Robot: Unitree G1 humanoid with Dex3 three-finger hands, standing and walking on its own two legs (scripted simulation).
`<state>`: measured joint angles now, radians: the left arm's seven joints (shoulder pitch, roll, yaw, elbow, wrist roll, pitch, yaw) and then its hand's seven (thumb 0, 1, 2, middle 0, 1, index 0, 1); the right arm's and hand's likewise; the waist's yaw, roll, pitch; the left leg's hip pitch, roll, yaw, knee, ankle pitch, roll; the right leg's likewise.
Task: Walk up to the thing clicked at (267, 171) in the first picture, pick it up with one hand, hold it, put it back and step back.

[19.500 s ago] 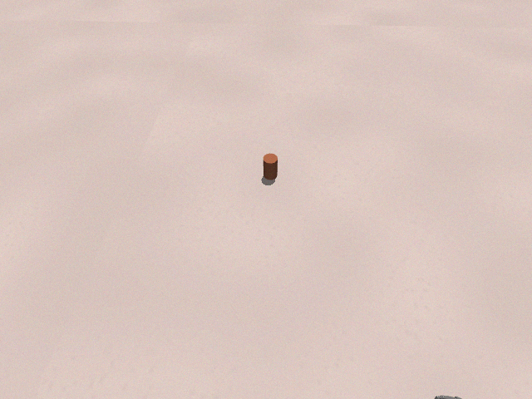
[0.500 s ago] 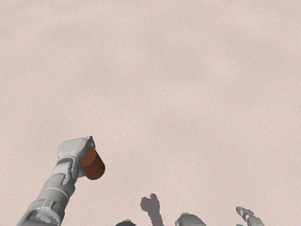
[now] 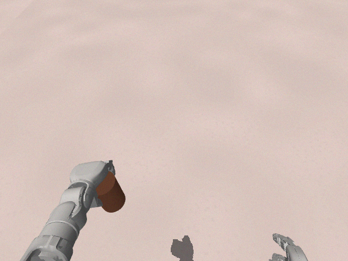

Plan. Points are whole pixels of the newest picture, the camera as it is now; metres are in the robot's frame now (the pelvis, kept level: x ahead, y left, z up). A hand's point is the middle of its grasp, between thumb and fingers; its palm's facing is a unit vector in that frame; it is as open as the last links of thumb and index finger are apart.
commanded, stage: hold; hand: left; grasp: from above
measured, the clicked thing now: (108, 192) +0.32 +0.21 -0.10
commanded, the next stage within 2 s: crouch in 1.40 s
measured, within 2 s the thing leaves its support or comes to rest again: neither
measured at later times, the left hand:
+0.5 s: hand (97, 194) +0.29 +0.21 -0.03, palm faces -0.44 -0.06 -0.89, open 10.4 cm
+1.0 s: hand (93, 194) +0.28 +0.21 -0.01, palm faces -0.44 -0.06 -0.90, open 10.4 cm
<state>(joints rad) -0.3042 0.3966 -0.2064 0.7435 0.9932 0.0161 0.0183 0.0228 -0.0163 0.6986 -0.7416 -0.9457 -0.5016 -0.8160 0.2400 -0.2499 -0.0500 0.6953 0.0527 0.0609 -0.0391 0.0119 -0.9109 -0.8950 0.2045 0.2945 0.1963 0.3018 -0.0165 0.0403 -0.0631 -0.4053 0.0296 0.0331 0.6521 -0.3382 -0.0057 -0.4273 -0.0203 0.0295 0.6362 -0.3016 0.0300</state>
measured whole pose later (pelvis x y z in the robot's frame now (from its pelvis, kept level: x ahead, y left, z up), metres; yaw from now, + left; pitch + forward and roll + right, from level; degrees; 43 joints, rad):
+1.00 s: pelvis -0.01 -0.01 +0.01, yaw +0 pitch +0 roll +1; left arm -0.24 0.41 -0.21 0.59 0.97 0.01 -0.07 0.01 0.00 0.70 -0.71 -0.98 -0.47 -0.84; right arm 0.18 -0.25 -0.02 0.67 0.07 0.07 -0.06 0.01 -0.92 -0.90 0.20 0.29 0.20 0.30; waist 0.01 0.05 -0.01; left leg -0.24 0.03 0.04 0.48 -0.24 -0.02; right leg -0.28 -0.02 0.03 0.51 -0.23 0.02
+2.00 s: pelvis -0.03 -0.01 -0.03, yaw +1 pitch +12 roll +0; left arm -0.44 0.37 -0.19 1.03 1.13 -0.06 0.25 -0.01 -0.02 0.75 -0.70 -1.01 -0.45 -0.86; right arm 0.21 -0.26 -0.06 0.71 0.01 0.06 -0.01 0.01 -0.91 -0.90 0.20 0.29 0.20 0.30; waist -0.05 0.00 -0.07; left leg -0.69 0.03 0.00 0.86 -0.38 -0.01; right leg -0.70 -0.02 0.01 0.84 -0.35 0.03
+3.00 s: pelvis -0.08 +0.00 -0.33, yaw -1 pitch +38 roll -5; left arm -0.91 0.61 0.05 1.33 1.23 -0.12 0.35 -0.02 -0.03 0.75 -0.71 -1.00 -0.47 -0.85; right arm 0.17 -0.27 -0.02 0.71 -0.10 -0.05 0.10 0.01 -0.92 -0.90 0.20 0.29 0.20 0.30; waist -0.21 0.02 -0.13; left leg -2.07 0.00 -0.09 2.12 -0.71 -0.01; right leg -2.04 -0.02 -0.02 2.04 -0.66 0.04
